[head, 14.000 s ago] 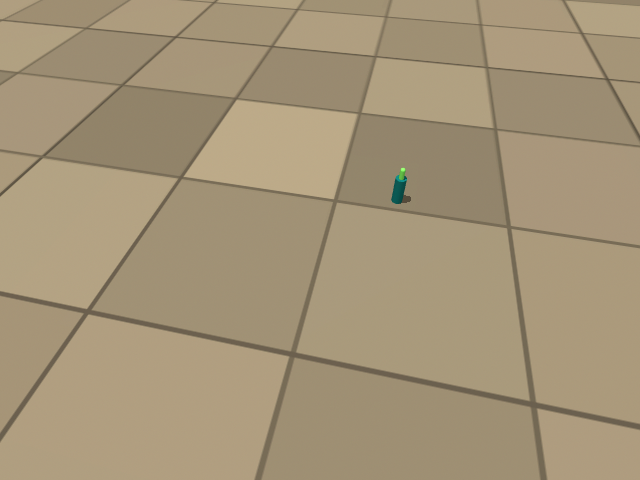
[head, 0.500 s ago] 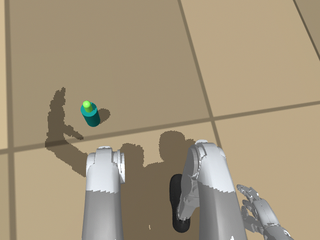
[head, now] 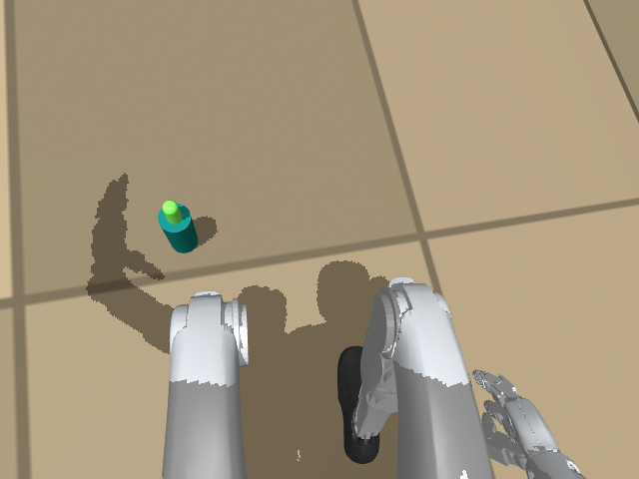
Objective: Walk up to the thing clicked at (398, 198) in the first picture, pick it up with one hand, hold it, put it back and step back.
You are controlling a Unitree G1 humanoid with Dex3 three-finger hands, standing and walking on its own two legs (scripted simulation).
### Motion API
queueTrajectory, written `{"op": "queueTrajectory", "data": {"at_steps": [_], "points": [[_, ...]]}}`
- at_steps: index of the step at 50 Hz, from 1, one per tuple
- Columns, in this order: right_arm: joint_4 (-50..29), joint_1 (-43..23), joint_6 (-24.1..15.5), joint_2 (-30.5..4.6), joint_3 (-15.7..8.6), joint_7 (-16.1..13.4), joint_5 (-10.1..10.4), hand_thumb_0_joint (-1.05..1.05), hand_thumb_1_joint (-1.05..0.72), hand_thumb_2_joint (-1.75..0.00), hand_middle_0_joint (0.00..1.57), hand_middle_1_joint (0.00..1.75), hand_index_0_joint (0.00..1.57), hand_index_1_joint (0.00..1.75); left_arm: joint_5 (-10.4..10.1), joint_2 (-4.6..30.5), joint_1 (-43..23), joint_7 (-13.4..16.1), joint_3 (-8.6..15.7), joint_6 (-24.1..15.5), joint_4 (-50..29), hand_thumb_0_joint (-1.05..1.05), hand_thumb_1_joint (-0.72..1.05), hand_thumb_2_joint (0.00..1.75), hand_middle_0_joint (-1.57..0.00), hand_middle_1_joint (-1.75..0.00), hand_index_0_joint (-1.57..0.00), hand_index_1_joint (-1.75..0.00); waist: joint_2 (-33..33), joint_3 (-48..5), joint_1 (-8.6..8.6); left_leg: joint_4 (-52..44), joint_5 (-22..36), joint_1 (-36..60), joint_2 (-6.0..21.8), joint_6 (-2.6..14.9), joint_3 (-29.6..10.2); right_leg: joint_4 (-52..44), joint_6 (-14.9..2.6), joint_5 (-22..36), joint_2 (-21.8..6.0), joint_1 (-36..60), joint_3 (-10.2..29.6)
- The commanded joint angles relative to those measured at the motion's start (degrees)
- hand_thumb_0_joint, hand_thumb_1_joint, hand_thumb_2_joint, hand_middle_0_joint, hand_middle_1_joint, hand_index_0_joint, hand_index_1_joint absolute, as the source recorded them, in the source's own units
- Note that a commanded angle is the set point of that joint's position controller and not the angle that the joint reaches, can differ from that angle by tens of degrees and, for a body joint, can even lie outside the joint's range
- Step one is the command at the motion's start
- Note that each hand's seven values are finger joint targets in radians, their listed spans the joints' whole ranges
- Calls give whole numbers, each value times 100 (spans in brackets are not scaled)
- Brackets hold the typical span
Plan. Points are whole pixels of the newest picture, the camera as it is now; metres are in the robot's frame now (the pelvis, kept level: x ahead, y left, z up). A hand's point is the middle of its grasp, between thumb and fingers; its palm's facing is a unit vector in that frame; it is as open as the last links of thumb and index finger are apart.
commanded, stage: go down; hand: left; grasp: from the side
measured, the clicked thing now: (177, 225) +0.47 +0.20 -0.27
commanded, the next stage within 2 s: none
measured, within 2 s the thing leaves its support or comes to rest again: neither
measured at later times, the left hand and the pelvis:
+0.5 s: hand out of the picture +0.40 +0.38 +0.01, palm faces +0.05 -1.00 -0.06, open 17.6 cm; pelvis +0.00 +0.00 +0.00, yaw +0 degrees
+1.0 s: hand out of the picture +0.40 +0.38 +0.02, palm faces +0.04 -1.00 -0.06, open 17.5 cm; pelvis +0.00 +0.00 +0.00, yaw +0 degrees
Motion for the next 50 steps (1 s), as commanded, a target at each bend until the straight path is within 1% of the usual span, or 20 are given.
{"op": "queueTrajectory", "data": {"at_steps": [1, 3, 5, 9, 11, 13, 16, 20, 21, 24, 25, 28, 29, 31, 35, 37, 41, 45, 46, 50], "points": [[-320, 687, -138, -1436, -551, -84, 33, 0, -90, -90, 20, 30, 20, 30, -199, 2125, -1171, 46, 309, -330, -1101, 0, -61, 7, -7, -13, -7, -12, 1722, -3508, 178, -2065, 700, 2588, 31, 47, 156, -991, -418, 303, 235, 1721, -223], [-333, 629, -146, -1465, -573, -79, 40, 0, -89, -90, 20, 30, 20, 30, -180, 2043, -1173, 40, 231, -325, -1003, 0, -61, 7, -7, -13, -7, -12, 1611, -3300, 96, -2077, 600, 2478, 42, 58, 103, -986, -411, 236, 236, 1572, -245], [-327, 621, -159, -1474, -566, -80, 39, 0, -89, -90, 20, 30, 20, 30, -204, 2191, -1158, 38, 324, -375, -1116, 0, -61, 7, -7, -12, -7, -11, 1675, -3391, 200, -2052, 605, 2547, 52, 52, 116, -974, -411, 237, 240, 1624, -224], [-333, 653, -158, -1493, -593, -86, 45, 0, -90, -90, 20, 30, 20, 30, -207, 2230, -1343, 54, 344, -388, -1253, 0, -61, 6, -7, -13, -7, -12, 1756, -3533, 187, -2155, 519, 2717, 54, 34, 64, -968, -411, 192, 233, 1577, -231], [-273, 664, -168, -1514, -611, -91, 45, 0, -89, -90, 20, 30, 20, 30, -188, 1973, -1197, 40, 192, -348, -1010, 0, -61, 8, -7, -13, -7, -13, 1858, -3327, 121, -2229, 399, 2788, 73, 16, -18, -906, -422, 134, 232, 1362, -256], [-326, 601, -163, -1501, -560, -94, 48, 0, -89, -90, 20, 30, 20, 30, -180, 2292, -1303, 51, 347, -386, -1170, 0, -61, 7, -7, -12, -7, -11, 1907, -3347, 216, -2203, 438, 2754, 73, 14, -10, -887, -424, 171, 228, 1354, -237], [-318, 618, -164, -1493, -562, -84, 32, 0, -89, -90, 20, 30, 20, 30, -233, 2051, -1260, -5, 260, -407, -983, 0, -61, 8, -7, -13, -7, -12, 1689, -3268, 93, -2103, 458, 2596, 52, 43, 52, -971, -403, 170, 234, 1503, -240], [-344, 593, -176, -1468, -556, -85, 26, 0, -90, -90, 20, 30, 20, 30, -220, 2194, -1177, 10, 325, -418, -1066, 0, -61, 7, -7, -13, -8, -12, 1756, -3464, 232, -2090, 455, 2566, 34, 56, 148, -979, -411, 142, 240, 1643, -204], [-344, 561, -182, -1480, -570, -88, 32, 0, -89, -90, 20, 30, 20, 30, -234, 2034, -1132, -4, 255, -396, -995, 0, -61, 7, -7, -13, -7, -12, 1787, -3402, 210, -2134, 417, 2663, 50, 36, 91, -951, -416, 129, 235, 1471, -217], [-313, 630, -182, -1486, -561, -93, 41, 0, -89, -90, 20, 30, 20, 30, -267, 2048, -1083, 14, 314, -390, -1035, 0, -61, 8, -6, -13, -6, -12, 1679, -3485, 185, -2047, 693, 2651, 35, 34, 114, -935, -417, 325, 233, 1598, -232], [-309, 615, -180, -1470, -569, -95, 41, 0, -89, -90, 20, 30, 20, 30, -256, 2179, -1181, 22, 335, -412, -1172, 0, -61, 7, -7, -13, -7, -12, 1670, -3541, 207, -2014, 648, 2592, 31, 49, 143, -947, -414, 274, 233, 1637, -199], [-305, 641, -175, -1502, -598, -98, 34, 0, -89, -90, 20, 30, 20, 30, -259, 2094, -1071, 33, 370, -400, -1195, 0, -61, 8, -6, -13, -7, -12, 1827, -3576, 235, -2105, 791, 2805, 38, 8, 75, -891, -425, 376, 216, 1621, -237], [-306, 673, -168, -1487, -592, -96, 41, 0, -90, -90, 20, 30, 20, 30, -258, 2288, -1222, 51, 452, -413, -1379, 0, -61, 7, -6, -13, -7, -12, 1783, -3696, 265, -2069, 797, 2771, 35, 21, 100, -895, -424, 372, 221, 1672, -212], [-309, 623, -157, -1480, -606, -100, 43, 0, -90, -90, 20, 30, 20, 30, -249, 2062, -1206, 33, 309, -392, -1286, 0, -61, 8, -7, -14, -7, -13, 1847, -3630, 207, -2090, 793, 2859, 36, 10, 80, -894, -433, 363, 218, 1506, -214], [-308, 610, -156, -1430, -595, -97, 48, 0, -90, -90, 20, 30, 20, 30, -268, 2051, -1032, 63, 359, -358, -1138, 0, -61, 8, -6, -13, -7, -12, 1620, -3468, 255, -2059, 535, 2528, 18, 60, 154, -981, -410, 184, 230, 1636, -185], [-310, 617, -167, -1416, -593, -86, 41, 0, -89, -90, 20, 30, 20, 30, -307, 1919, -1123, 25, 248, -371, -1132, 0, -61, 7, -6, -14, -7, -13, 1471, -3421, 162, -1969, 574, 2369, 8, 85, 221, -1036, -399, 210, 244, 1750, -175], [-299, 614, -183, -1428, -590, -96, 29, 0, -89, -90, 20, 30, 20, 30, -248, 2104, -1196, 37, 298, -403, -1224, 0, -61, 7, -6, -14, -7, -13, 1594, -3551, 222, -1965, 669, 2527, 24, 64, 212, -992, -409, 275, 235, 1714, -167], [-284, 630, -178, -1434, -596, -98, 37, 0, -89, -90, 20, 30, 20, 30, -245, 1980, -1122, 55, 263, -374, -1231, 0, -61, 8, -6, -14, -7, -13, 1736, -3577, 226, -2082, 683, 2765, 35, 32, 125, -956, -421, 313, 229, 1611, -202], [-296, 680, -172, -1479, -630, -101, 36, 0, -90, -90, 20, 30, 20, 30, -215, 2160, -1143, 74, 368, -374, -1336, 0, -61, 8, -6, -14, -7, -13, 1790, -3648, 259, -2094, 778, 2805, 29, 17, 127, -939, -429, 357, 221, 1645, -196], [-309, 658, -146, -1461, -625, -97, 62, 0, -90, -90, 20, 30, 20, 30, -223, 1941, -1163, 72, 243, -325, -1271, 0, -61, 8, -6, -15, -7, -13, 1806, -3541, 188, -2188, 690, 2887, 42, 8, 29, -924, -432, 303, 211, 1436, -226]]}}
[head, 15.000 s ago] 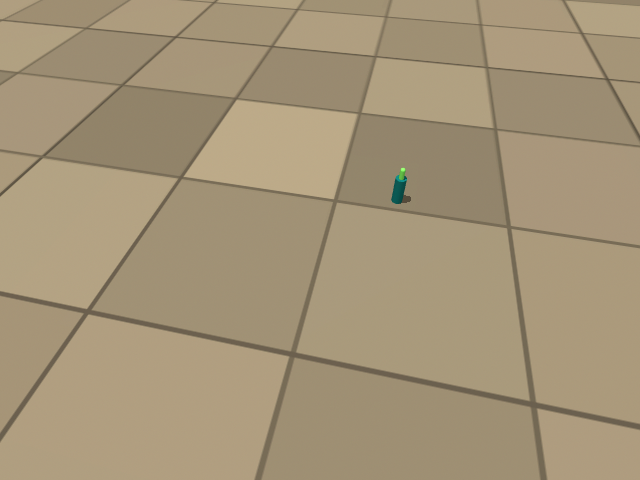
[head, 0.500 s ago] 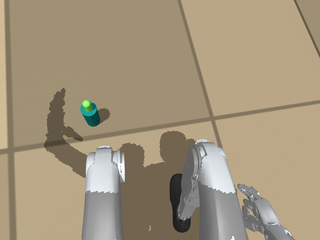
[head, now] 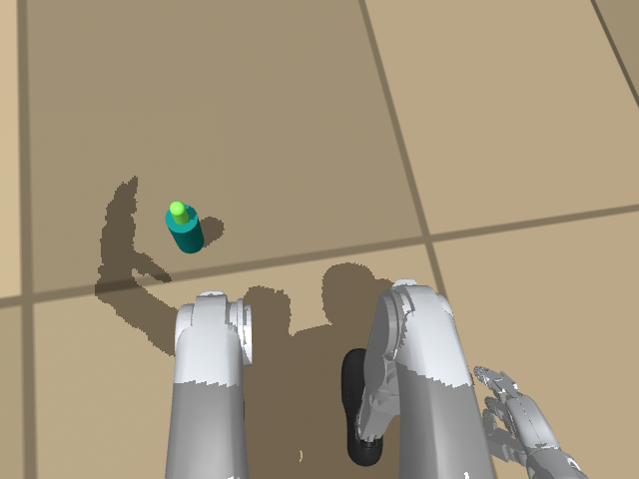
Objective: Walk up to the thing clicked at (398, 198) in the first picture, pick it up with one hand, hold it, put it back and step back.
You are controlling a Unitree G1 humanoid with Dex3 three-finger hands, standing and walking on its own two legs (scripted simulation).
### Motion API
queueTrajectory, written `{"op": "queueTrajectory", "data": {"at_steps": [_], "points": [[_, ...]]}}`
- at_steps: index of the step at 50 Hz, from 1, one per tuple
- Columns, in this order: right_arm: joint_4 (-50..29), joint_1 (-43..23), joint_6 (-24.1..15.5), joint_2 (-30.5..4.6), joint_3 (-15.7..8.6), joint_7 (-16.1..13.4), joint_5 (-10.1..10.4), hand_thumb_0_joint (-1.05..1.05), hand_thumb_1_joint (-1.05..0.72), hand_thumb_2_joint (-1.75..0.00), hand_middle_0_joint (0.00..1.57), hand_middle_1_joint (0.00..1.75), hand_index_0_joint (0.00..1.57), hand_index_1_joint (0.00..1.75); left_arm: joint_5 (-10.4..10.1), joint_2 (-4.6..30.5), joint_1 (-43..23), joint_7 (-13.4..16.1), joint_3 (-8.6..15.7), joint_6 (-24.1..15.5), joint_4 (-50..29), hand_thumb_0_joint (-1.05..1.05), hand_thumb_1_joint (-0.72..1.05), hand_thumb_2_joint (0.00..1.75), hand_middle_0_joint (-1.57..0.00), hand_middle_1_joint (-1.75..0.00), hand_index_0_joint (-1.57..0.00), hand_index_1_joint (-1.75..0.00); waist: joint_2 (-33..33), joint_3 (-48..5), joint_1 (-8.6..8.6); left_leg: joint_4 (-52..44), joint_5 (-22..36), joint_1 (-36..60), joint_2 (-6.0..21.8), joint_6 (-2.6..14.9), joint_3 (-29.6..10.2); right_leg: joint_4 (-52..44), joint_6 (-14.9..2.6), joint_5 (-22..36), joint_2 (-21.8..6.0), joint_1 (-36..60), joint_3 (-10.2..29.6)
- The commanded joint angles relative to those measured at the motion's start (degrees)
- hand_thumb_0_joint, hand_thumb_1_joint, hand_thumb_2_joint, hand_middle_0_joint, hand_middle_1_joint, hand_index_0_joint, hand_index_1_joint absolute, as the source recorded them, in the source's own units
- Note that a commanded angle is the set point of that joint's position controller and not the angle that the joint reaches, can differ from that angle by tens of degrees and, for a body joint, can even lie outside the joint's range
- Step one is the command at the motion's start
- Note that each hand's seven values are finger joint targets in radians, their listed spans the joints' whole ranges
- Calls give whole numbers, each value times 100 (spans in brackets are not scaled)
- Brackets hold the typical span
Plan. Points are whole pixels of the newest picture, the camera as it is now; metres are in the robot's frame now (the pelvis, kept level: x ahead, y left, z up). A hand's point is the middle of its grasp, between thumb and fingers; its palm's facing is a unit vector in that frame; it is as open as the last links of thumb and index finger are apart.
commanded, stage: go down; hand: left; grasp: from the side
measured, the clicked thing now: (184, 225) +0.47 +0.20 -0.28
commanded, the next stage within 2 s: none
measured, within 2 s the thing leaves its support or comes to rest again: neither
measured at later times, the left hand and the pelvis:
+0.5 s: hand out of the picture +0.40 +0.38 +0.01, palm faces +0.04 -1.00 -0.06, open 17.5 cm; pelvis +0.00 +0.00 +0.00, yaw +0 degrees
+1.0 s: hand out of the picture +0.40 +0.38 +0.01, palm faces +0.03 -1.00 -0.07, open 17.5 cm; pelvis +0.00 +0.00 +0.00, yaw +0 degrees
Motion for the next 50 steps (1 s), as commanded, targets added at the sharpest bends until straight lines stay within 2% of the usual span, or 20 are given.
{"op": "queueTrajectory", "data": {"at_steps": [1, 4, 6, 7, 9, 11, 16, 17, 20, 21, 22, 24, 28, 30, 31, 34, 39, 45, 46, 50], "points": [[-311, 673, -126, -1474, -551, -93, 40, 0, -89, -90, 20, 30, 20, 30, -163, 2133, -1163, 51, 352, -296, -995, 0, -61, 8, -6, -14, -7, -13, 1782, -3421, 159, -2183, 688, 2798, 57, -7, -8, -927, -438, 336, 211, 1427, -260], [-339, 645, -121, -1467, -554, -94, 52, 0, -90, -90, 20, 30, 20, 30, -170, 2186, -1287, 71, 340, -312, -1102, 0, -61, 6, -7, -14, -8, -12, 1733, -3417, 155, -2211, 447, 2719, 52, 23, -2, -989, -430, 185, 219, 1441, -247], [-337, 711, -126, -1443, -577, -81, 54, 0, -90, -90, 20, 30, 20, 30, -213, 2197, -1372, 61, 361, -341, -1174, 0, -61, 7, -7, -14, -8, -13, 1674, -3492, 116, -2142, 539, 2622, 38, 35, 73, -1020, -422, 216, 222, 1628, -224], [-343, 651, -131, -1417, -539, -85, 57, 0, -89, -90, 20, 30, 20, 30, -234, 2057, -1170, 54, 332, -320, -925, 0, -61, 7, -7, -15, -8, -13, 1604, -3432, 161, -2132, 561, 2598, 35, 39, 64, -992, -428, 229, 224, 1555, -226], [-334, 687, -135, -1482, -528, -84, 44, 0, -89, -90, 20, 30, 20, 30, -188, 2155, -1126, 41, 386, -332, -786, 0, -61, 8, -6, -15, -7, -13, 1650, -3278, 125, -2125, 719, 2661, 42, 10, 16, -930, -444, 330, 217, 1424, -252], [-309, 719, -128, -1471, -544, -79, 31, 0, -89, -90, 20, 30, 20, 30, -170, 2023, -1259, 16, 273, -371, -810, 0, -61, 8, -6, -15, -7, -14, 1623, -3297, 55, -2082, 755, 2682, 46, 13, 28, -969, -437, 365, 222, 1499, -257], [-325, 657, -135, -1461, -533, -79, 26, 0, -89, -90, 20, 30, 20, 30, -217, 2384, -1345, 1, 473, -449, -1063, 0, -61, 7, -7, -15, -8, -13, 1679, -3522, 182, -2075, 517, 2600, 35, 37, 113, -1005, -419, 183, 221, 1685, -202], [-328, 691, -138, -1460, -531, -78, 25, 0, -90, -90, 20, 30, 20, 30, -243, 2169, -1315, -8, 403, -438, -1000, 0, -61, 8, -6, -15, -7, -14, 1661, -3592, 122, -2051, 690, 2694, 28, 25, 116, -997, -424, 323, 224, 1694, -223], [-290, 718, -129, -1438, -530, -78, 28, 0, -90, -90, 20, 30, 20, 30, -220, 2254, -1196, 6, 423, -405, -911, 0, -61, 8, -6, -16, -8, -14, 1575, -3538, 149, -2023, 654, 2498, 18, 49, 177, -1015, -422, 266, 234, 1798, -206], [-293, 684, -132, -1458, -531, -80, 15, 0, -89, -90, 20, 30, 20, 30, -195, 2101, -1025, -1, 379, -384, -722, 0, -61, 9, -6, -16, -7, -14, 1490, -3459, 119, -1985, 790, 2515, 18, 41, 163, -1004, -418, 373, 236, 1749, -226], [-296, 672, -135, -1458, -542, -76, 6, 0, -89, -90, 20, 30, 20, 30, -194, 2275, -1147, 0, 440, -413, -953, 0, -61, 8, -6, -15, -7, -14, 1472, -3504, 155, -1932, 786, 2429, 12, 55, 219, -1041, -413, 357, 238, 1875, -198], [-278, 701, -126, -1427, -535, -73, 0, 0, -90, -90, 20, 30, 20, 30, -197, 2220, -1213, -17, 399, -425, -1049, 0, -61, 7, -7, -15, -8, -14, 1611, -3737, 155, -1914, 950, 2613, 16, 37, 225, -999, -426, 493, 234, 1898, -190], [-270, 701, -120, -1472, -558, -83, 17, 0, -90, -90, 20, 30, 20, 30, -150, 2328, -1249, 37, 438, -372, -1116, 0, -61, 8, -6, -16, -8, -14, 1689, -3604, 152, -2024, 794, 2655, 34, 24, 138, -968, -435, 382, 226, 1697, -220], [-273, 720, -119, -1480, -569, -85, 19, 0, -89, -90, 20, 30, 20, 30, -183, 2107, -1215, 40, 357, -367, -1089, 0, -61, 9, -6, -16, -7, -14, 1767, -3519, 114, -2110, 720, 2734, 43, 12, 85, -970, -432, 352, 223, 1639, -252], [-289, 652, -123, -1440, -563, -79, 27, 0, -89, -89, 20, 30, 20, 30, -182, 2222, -1181, 54, 407, -363, -1128, 0, -61, 7, -7, -16, -8, -14, 1651, -3503, 189, -2109, 548, 2561, 38, 38, 115, -1011, -418, 214, 230, 1719, -230], [-321, 602, -137, -1454, -566, -88, 56, 0, -89, -89, 20, 30, 20, 30, -196, 2195, -1154, 27, 368, -352, -1104, 0, -61, 7, -7, -15, -8, -13, 1725, -3356, 177, -2216, 283, 2521, 48, 46, 66, -994, -419, 61, 234, 1549, -247], [-315, 632, -164, -1457, -564, -88, 68, 0, -90, -90, 20, 30, 20, 30, -246, 1958, -1183, 2, 269, -368, -895, 0, -61, 7, -6, -16, -8, -14, 1578, -3269, 78, -2116, 497, 2576, 39, 32, 30, -974, -431, 204, 227, 1407, -254], [-296, 646, -159, -1449, -559, -74, 23, 0, -89, -89, 20, 30, 20, 30, -179, 2089, -1328, 27, 267, -448, -1049, 0, -61, 7, -7, -17, -9, -14, 1754, -3463, 166, -2116, 616, 2752, 49, 2, 41, -925, -442, 283, 220, 1488, -229], [-308, 684, -160, -1439, -583, -70, 16, 0, -89, -89, 20, 30, 20, 30, -168, 1947, -1344, 33, 191, -435, -1010, 0, -61, 8, -6, -17, -8, -15, 1672, -3499, 93, -2067, 608, 2734, 40, 15, 82, -984, -431, 276, 225, 1542, -231], [-289, 680, -136, -1450, -580, -79, 23, 0, -89, -89, 20, 30, 20, 30, -146, 2288, -1380, 89, 367, -456, -1324, 0, -61, 8, -6, -17, -8, -15, 1821, -3733, 226, -2122, 627, 2807, 23, 16, 125, -986, -435, 295, 215, 1694, -199]]}}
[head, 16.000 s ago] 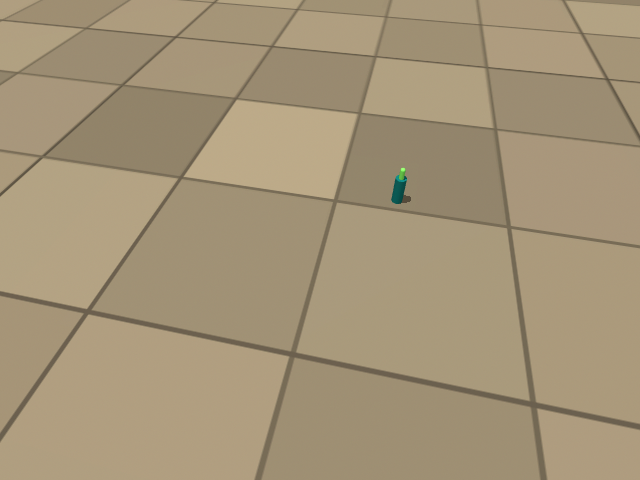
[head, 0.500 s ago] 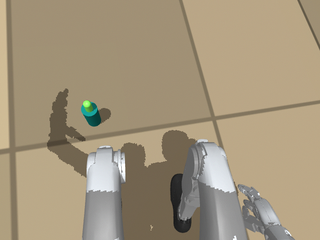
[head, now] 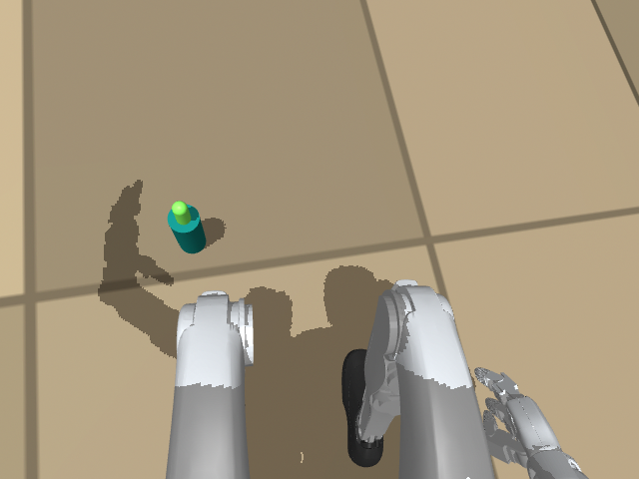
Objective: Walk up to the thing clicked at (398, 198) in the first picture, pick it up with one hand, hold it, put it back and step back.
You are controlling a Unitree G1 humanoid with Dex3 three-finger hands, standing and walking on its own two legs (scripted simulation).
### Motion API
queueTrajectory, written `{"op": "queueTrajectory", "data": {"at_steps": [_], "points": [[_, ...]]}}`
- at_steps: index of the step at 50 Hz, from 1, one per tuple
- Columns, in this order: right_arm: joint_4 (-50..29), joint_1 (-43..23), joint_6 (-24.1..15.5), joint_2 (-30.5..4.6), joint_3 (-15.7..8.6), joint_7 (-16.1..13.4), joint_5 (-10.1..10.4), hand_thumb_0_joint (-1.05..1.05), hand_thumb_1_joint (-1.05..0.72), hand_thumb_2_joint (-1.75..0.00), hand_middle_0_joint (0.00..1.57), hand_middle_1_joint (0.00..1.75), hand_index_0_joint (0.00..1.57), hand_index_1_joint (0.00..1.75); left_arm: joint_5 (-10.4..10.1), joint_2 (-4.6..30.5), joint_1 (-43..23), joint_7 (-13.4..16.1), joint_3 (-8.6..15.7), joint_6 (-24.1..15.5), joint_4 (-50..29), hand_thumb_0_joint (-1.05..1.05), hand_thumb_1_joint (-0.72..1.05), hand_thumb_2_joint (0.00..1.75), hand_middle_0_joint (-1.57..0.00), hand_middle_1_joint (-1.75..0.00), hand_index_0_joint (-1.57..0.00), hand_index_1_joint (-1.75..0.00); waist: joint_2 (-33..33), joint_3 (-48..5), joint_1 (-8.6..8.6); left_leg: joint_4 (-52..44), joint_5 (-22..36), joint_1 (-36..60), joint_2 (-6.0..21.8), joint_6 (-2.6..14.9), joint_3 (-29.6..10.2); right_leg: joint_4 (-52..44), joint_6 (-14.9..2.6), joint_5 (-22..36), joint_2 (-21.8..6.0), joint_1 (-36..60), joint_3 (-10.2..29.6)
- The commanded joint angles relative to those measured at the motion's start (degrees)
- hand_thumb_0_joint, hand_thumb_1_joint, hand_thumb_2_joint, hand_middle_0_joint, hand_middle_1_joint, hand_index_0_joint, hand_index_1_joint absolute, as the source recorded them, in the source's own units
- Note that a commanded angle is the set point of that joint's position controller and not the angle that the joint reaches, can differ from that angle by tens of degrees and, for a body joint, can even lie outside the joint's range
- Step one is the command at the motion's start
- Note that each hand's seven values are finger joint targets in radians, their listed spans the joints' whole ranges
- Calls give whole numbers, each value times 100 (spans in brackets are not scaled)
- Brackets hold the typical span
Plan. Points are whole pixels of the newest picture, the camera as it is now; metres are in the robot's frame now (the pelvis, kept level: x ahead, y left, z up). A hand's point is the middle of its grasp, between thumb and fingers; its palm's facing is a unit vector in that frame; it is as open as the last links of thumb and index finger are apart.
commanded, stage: go down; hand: left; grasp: from the side
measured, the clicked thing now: (186, 225) +0.47 +0.20 -0.28
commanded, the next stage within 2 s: approach in 1.68 s
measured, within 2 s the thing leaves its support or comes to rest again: neither
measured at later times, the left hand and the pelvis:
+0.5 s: hand out of the picture +0.40 +0.37 +0.01, palm faces +0.02 -1.00 -0.07, open 17.5 cm; pelvis +0.00 +0.00 +0.00, yaw +0 degrees
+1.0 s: hand out of the picture +0.40 +0.37 +0.01, palm faces +0.02 -1.00 -0.07, open 17.4 cm; pelvis +0.00 +0.00 +0.00, yaw +0 degrees
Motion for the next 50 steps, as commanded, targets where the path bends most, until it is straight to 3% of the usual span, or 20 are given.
{"op": "queueTrajectory", "data": {"at_steps": [1, 5, 6, 7, 13, 15, 23, 26, 27, 30, 32, 34, 36, 37, 41, 42, 43, 45, 50], "points": [[-312, 687, -122, -1426, -563, -92, 26, 0, -90, -90, 20, 30, 20, 30, -159, 2282, -1296, 67, 429, -336, -1296, 0, -61, 8, -6, -17, -8, -15, 1797, -3776, 188, -2105, 693, 2832, 32, 12, 109, -978, -437, 324, 210, 1699, -217], [-300, 630, -110, -1428, -542, -88, 48, 0, -89, -89, 20, 30, 20, 30, -162, 2144, -1189, 105, 377, -296, -1046, 0, -61, 8, -6, -18, -8, -15, 1669, -3241, 113, -2149, 437, 2515, 38, 42, 56, -996, -435, 154, 219, 1466, -253], [-331, 577, -110, -1459, -537, -92, 48, 0, -89, -89, 20, 30, 20, 30, -179, 2162, -1033, 96, 432, -304, -968, 0, -61, 8, -6, -17, -8, -15, 1609, -3216, 165, -2133, 480, 2524, 41, 39, 42, -979, -428, 190, 221, 1472, -260], [-324, 598, -113, -1438, -535, -88, 49, 0, -89, -89, 20, 30, 20, 30, -188, 2251, -1069, 72, 463, -324, -1058, 0, -61, 7, -6, -17, -9, -15, 1613, -3312, 185, -2093, 523, 2516, 40, 44, 79, -986, -427, 208, 225, 1569, -244], [-324, 627, -137, -1461, -564, -80, 39, 0, -89, -89, 20, 30, 20, 30, -274, 1979, -1066, -28, 338, -373, -1012, 0, -61, 9, -6, -18, -8, -16, 1505, -3338, 89, -2006, 596, 2503, 39, 49, 112, -1014, -421, 239, 232, 1590, -253], [-318, 594, -142, -1487, -572, -90, 34, 0, -89, -89, 20, 30, 20, 30, -244, 2181, -1179, -27, 399, -409, -1244, 0, -61, 8, -6, -18, -8, -15, 1740, -3475, 161, -2088, 573, 2706, 56, 21, 52, -938, -433, 243, 220, 1515, -258], [-290, 599, -140, -1438, -572, -95, 26, 0, -89, -89, 20, 30, 20, 30, -212, 2149, -1284, 11, 356, -403, -1198, 0, -61, 9, -6, -19, -8, -16, 1698, -3530, 151, -2063, 453, 2634, 38, 38, 105, -962, -431, 171, 225, 1517, -219], [-274, 635, -118, -1420, -543, -83, 15, 0, -89, -89, 20, 30, 20, 30, -177, 2149, -1044, 31, 407, -357, -1070, 0, -61, 9, -6, -19, -8, -16, 1693, -3595, 200, -2008, 833, 2677, 28, 13, 139, -921, -441, 417, 217, 1675, -226], [-263, 627, -117, -1445, -548, -84, 28, 0, -89, -89, 20, 30, 20, 30, -178, 2117, -1234, 19, 332, -363, -1118, 0, -61, 8, -6, -19, -8, -16, 1747, -3474, 127, -2042, 704, 2676, 37, 16, 71, -868, -452, 336, 212, 1479, -249], [-300, 593, -116, -1450, -568, -91, 39, 0, -88, -89, 20, 30, 20, 30, -224, 2090, -1273, 26, 346, -378, -1135, 0, -61, 9, -6, -19, -9, -16, 1640, -3303, 117, -2045, 392, 2499, 32, 55, 111, -1006, -422, 128, 222, 1507, -236], [-316, 562, -131, -1402, -538, -81, 31, 0, -89, -89, 20, 30, 20, 30, -226, 2299, -1136, 48, 473, -380, -1097, 0, -61, 8, -6, -19, -9, -16, 1453, -3429, 185, -1970, 323, 2286, 18, 92, 191, -1047, -398, 51, 239, 1762, -206], [-336, 556, -139, -1423, -542, -85, 50, 0, -88, -89, 20, 30, 20, 30, -261, 2254, -1042, 37, 511, -377, -1055, 0, -61, 8, -6, -20, -9, -16, 1507, -3360, 226, -2021, 431, 2359, 28, 66, 151, -973, -417, 127, 237, 1649, -218], [-330, 567, -127, -1433, -542, -81, 50, 0, -88, -89, 20, 30, 20, 30, -297, 1935, -898, -12, 371, -358, -877, 0, -61, 10, -5, -20, -8, -17, 1515, -3295, 138, -2017, 536, 2461, 33, 45, 104, -944, -429, 211, 239, 1556, -265], [-337, 535, -138, -1463, -551, -86, 51, 0, -88, -89, 20, 30, 20, 30, -288, 1935, -918, -25, 356, -361, -870, 0, -61, 10, -5, -19, -8, -16, 1488, -3223, 131, -2037, 492, 2474, 40, 38, 65, -929, -428, 177, 234, 1436, -271], [-326, 587, -143, -1450, -550, -88, 27, 0, -89, -89, 20, 30, 20, 30, -310, 2179, -1056, -30, 510, -439, -1176, 0, -61, 8, -6, -19, -8, -16, 1541, -3601, 211, -1904, 787, 2588, 33, 34, 143, -920, -422, 384, 230, 1707, -221], [-295, 628, -139, -1418, -553, -87, 29, 0, -88, -89, 20, 30, 20, 30, -335, 2065, -1177, -40, 406, -442, -1231, 0, -61, 10, -5, -19, -8, -16, 1592, -3676, 123, -1872, 818, 2583, 27, 40, 180, -937, -426, 406, 233, 1757, -222], [-298, 656, -143, -1430, -584, -86, 19, 0, -88, -89, 20, 30, 20, 30, -348, 2048, -1201, -28, 443, -438, -1275, 0, -61, 10, -5, -20, -8, -17, 1509, -3752, 150, -1849, 865, 2606, 23, 43, 201, -970, -415, 438, 232, 1836, -203], [-257, 691, -142, -1451, -597, -93, 13, 0, -88, -89, 20, 30, 20, 30, -277, 2099, -1242, -1, 401, -414, -1381, 0, -61, 10, -5, -21, -8, -17, 1737, -3817, 162, -1904, 1000, 2823, 27, 6, 171, -900, -447, 527, 219, 1700, -207], [-273, 650, -96, -1418, -602, -89, 27, 0, -88, -89, 20, 30, 20, 30, -167, 2101, -1250, 110, 364, -371, -1470, 0, -61, 10, -5, -21, -8, -17, 1766, -3664, 211, -2104, 601, 2746, 36, 16, 94, -929, -442, 279, 215, 1606, -226]]}}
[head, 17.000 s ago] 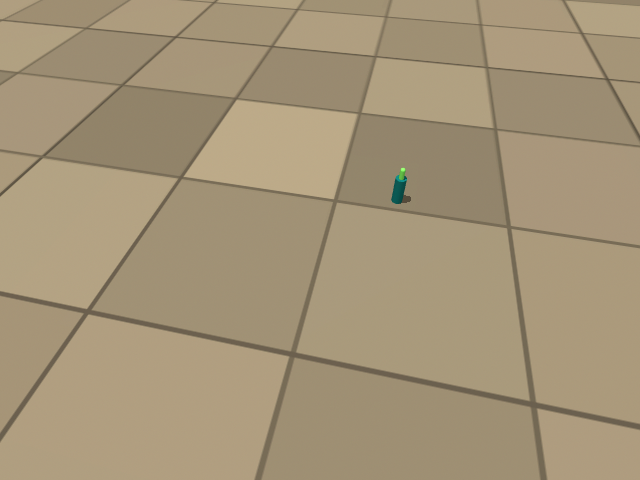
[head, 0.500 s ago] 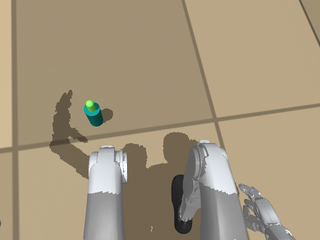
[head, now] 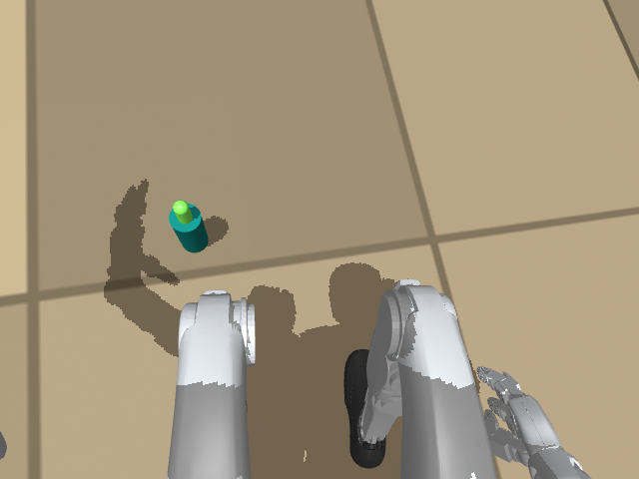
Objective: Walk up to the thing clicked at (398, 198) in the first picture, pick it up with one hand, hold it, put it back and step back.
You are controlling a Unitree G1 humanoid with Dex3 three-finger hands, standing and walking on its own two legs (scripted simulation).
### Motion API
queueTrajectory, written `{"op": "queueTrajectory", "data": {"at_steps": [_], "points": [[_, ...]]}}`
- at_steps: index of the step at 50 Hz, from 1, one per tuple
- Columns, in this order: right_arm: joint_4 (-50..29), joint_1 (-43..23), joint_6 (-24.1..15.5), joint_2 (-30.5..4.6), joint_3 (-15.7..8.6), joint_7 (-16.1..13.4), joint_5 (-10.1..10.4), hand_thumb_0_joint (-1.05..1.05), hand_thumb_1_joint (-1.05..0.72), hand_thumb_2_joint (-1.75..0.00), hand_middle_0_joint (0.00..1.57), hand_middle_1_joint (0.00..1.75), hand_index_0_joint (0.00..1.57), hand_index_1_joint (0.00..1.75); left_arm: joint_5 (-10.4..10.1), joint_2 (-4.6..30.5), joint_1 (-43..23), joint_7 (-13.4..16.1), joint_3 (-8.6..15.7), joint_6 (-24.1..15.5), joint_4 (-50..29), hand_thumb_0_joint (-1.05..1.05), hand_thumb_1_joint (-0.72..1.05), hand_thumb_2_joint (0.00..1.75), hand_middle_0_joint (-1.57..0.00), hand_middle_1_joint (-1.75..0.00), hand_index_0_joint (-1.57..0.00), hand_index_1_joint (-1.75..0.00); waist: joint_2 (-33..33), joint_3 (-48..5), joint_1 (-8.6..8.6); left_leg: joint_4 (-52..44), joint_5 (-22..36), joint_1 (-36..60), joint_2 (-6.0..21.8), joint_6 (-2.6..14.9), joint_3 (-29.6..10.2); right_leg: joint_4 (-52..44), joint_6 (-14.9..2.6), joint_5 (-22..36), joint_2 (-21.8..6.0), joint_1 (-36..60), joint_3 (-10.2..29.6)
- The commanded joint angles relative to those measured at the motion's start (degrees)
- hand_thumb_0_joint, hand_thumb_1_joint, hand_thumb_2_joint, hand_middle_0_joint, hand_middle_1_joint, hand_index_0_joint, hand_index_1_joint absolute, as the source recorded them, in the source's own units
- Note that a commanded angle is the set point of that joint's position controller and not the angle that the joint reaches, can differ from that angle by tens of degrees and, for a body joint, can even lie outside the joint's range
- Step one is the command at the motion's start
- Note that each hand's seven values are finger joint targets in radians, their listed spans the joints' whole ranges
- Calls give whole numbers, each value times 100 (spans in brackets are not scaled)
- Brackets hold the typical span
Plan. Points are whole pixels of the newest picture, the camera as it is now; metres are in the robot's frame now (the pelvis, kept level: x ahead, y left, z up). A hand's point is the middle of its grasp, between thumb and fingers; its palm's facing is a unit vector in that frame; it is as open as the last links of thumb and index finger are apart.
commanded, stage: go down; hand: left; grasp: from the side
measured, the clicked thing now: (188, 225) +0.47 +0.20 -0.27
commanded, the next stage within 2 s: approach in 0.68 s
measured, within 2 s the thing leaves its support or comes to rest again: neither
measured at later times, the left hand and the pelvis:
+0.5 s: hand out of the picture +0.39 +0.36 +0.01, palm faces +0.01 -1.00 -0.09, open 17.4 cm; pelvis +0.00 +0.00 +0.00, yaw +0 degrees
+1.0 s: hand out of the picture +0.40 +0.36 -0.02, palm faces +0.03 -1.00 -0.04, open 17.5 cm; pelvis +0.00 +0.00 +0.00, yaw +0 degrees
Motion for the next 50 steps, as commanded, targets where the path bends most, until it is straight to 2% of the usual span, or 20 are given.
{"op": "queueTrajectory", "data": {"at_steps": [1, 4, 6, 9, 10, 13, 18, 21, 23, 26, 28, 30, 35, 37, 38, 40, 42, 44, 47, 50], "points": [[-339, 673, -113, -1406, -547, -79, 38, 0, -88, -89, 20, 30, 20, 30, -160, 2183, -1223, 104, 388, -332, -1255, 0, -61, 10, -5, -20, -8, -17, 1789, -3682, 186, -2163, 661, 2817, 48, 56, 100, -1020, -421, 340, 205, 1622, -235], [-343, 651, -129, -1397, -558, -75, 58, 0, -88, -89, 20, 30, 20, 30, -184, 2049, -1025, 111, 369, -301, -969, 0, -61, 10, -5, -21, -8, -17, 1503, -3373, 125, -2116, 557, 2478, 25, 97, 130, -1069, -407, 240, 214, 1623, -241], [-341, 630, -130, -1369, -520, -79, 48, 0, -88, -89, 20, 30, 20, 30, -193, 2181, -1110, 120, 402, -339, -911, 0, -61, 9, -5, -21, -9, -17, 1412, -3299, 133, -2011, 581, 2318, 23, 127, 209, -1119, -396, 249, 230, 1734, -208], [-362, 638, -133, -1369, -549, -62, 38, 0, -88, -89, 20, 30, 20, 30, -195, 1968, -1007, 86, 315, -362, -1002, 0, -61, 10, -5, -22, -9, -18, 1510, -3485, 159, -2068, 701, 2554, 26, 94, 184, -1091, -410, 345, 220, 1731, -225], [-365, 614, -140, -1374, -566, -73, 56, 0, -88, -89, 20, 30, 20, 30, -173, 2029, -1095, 91, 278, -362, -1056, 0, -61, 10, -5, -22, -9, -18, 1500, -3382, 130, -2152, 418, 2465, 39, 111, 142, -1106, -406, 130, 224, 1649, -238], [-368, 625, -156, -1380, -573, -64, 62, 0, -87, -88, 20, 30, 20, 30, -187, 1929, -1070, 110, 272, -386, -1006, 0, -61, 10, -4, -22, -8, -17, 1454, -3421, 119, -2124, 499, 2479, 31, 100, 149, -1094, -412, 223, 226, 1650, -232], [-307, 639, -171, -1390, -579, -71, 27, 0, -87, -88, 20, 30, 20, 30, -192, 1964, -1175, 91, 266, -460, -1106, 0, -60, 11, -4, -23, -9, -19, 1516, -3524, 114, -2016, 804, 2577, 28, 86, 183, -1057, -414, 431, 219, 1731, -214], [-308, 649, -154, -1395, -597, -78, 23, 0, -87, -88, 20, 30, 20, 30, -130, 2150, -1278, 140, 325, -477, -1323, 0, -61, 11, -4, -23, -9, -19, 1675, -3647, 201, -2122, 590, 2755, 43, 73, 168, -1085, -415, 276, 209, 1664, -190], [-313, 611, -152, -1370, -597, -70, 31, 0, -86, -88, 20, 30, 20, 30, -126, 1913, -1094, 147, 236, -430, -1185, 0, -60, 12, -4, -24, -8, -19, 1653, -3513, 184, -2226, 413, 2684, 43, 79, 124, -1084, -409, 188, 214, 1633, -227], [-311, 622, -145, -1404, -593, -73, 52, 0, -87, -88, 20, 30, 20, 30, -164, 2082, -1082, 156, 368, -429, -1150, 0, -59, 11, -4, -23, -8, -18, 1556, -3511, 177, -2147, 533, 2611, 33, 84, 134, -1071, -408, 249, 215, 1629, -224], [-323, 604, -147, -1372, -603, -69, 49, 0, -88, -88, 20, 30, 20, 30, -157, 1832, -1007, 125, 206, -424, -1088, 0, -61, 11, -5, -24, -9, -19, 1537, -3460, 155, -2148, 546, 2597, 25, 85, 153, -1081, -414, 253, 212, 1593, -224], [-328, 544, -154, -1372, -581, -80, 54, 0, -86, -88, 20, 30, 20, 30, -149, 2012, -1045, 147, 281, -426, -1067, 0, -60, 11, -4, -24, -9, -19, 1526, -3361, 174, -2145, 431, 2507, 27, 100, 147, -1086, -413, 168, 212, 1531, -204], [-333, 592, -153, -1374, -607, -82, 56, 0, -87, -88, 20, 30, 20, 30, -134, 1974, -1022, 189, 307, -421, -1150, 0, -59, 12, -4, -24, -8, -19, 1604, -3537, 196, -2195, 578, 2716, 28, 74, 110, -1056, -422, 287, 201, 1575, -215], [-326, 573, -155, -1327, -609, -81, 60, 0, -86, -88, 20, 30, 20, 30, -138, 1865, -1104, 200, 187, -413, -1069, 0, -61, 13, -4, -26, -9, -21, 1400, -3341, 117, -2132, 358, 2438, 25, 120, 176, -1160, -401, 109, 218, 1594, -180], [-310, 621, -153, -1349, -591, -74, 45, 0, -86, -88, 20, 30, 20, 30, -132, 1793, -974, 209, 220, -411, -947, 0, -59, 14, -4, -25, -8, -21, 1410, -3313, 91, -2128, 532, 2467, 20, 105, 153, -1115, -403, 253, 209, 1667, -215], [-313, 602, -159, -1313, -599, -66, 29, 0, -85, -88, 20, 30, 20, 30, -86, 1970, -1087, 230, 231, -463, -1084, 0, -61, 6, -4, -19, -8, -13, 1230, -3417, 136, -2001, 495, 2270, 5, 150, 268, -1196, -389, 203, 228, 1824, -160], [-314, 595, -156, -1289, -574, -44, 5, 0, -86, -88, 20, 30, 20, 30, -79, 1717, -996, 224, 125, -472, -808, 0, -61, 7, -3, -18, -7, -15, 1158, -3353, 87, -1951, 623, 2229, 3, 139, 271, -1157, -390, 288, 226, 1828, -174], [-294, 589, -174, -1316, -557, -28, 0, 0, -85, -88, 20, 30, 20, 30, -129, 1393, -1059, 201, -47, -511, -516, 0, -61, 9, -3, -18, -6, -15, 1071, -3120, -82, -1883, 569, 2182, 16, 135, 202, -1099, -400, 255, 237, 1577, -233], [-287, 621, -180, -1393, -494, 14, -27, 0, -86, -88, 20, 30, 20, 30, -231, 1300, -1118, 197, -53, -664, -230, 0, -61, 7, -3, -18, -7, -15, 1078, -3008, -157, -1764, 597, 2154, 34, 98, 111, -947, -402, 279, 240, 1465, -309], [-358, 527, -209, -1413, -382, 66, -111, 0, -85, -88, 20, 30, 20, 30, -284, 1093, -1412, 223, -220, -915, -10, 0, -61, 8, -3, -19, -7, -16, 1140, -2962, -279, -1572, 662, 2141, 45, 70, 110, -809, -404, 352, 251, 1383, -352]]}}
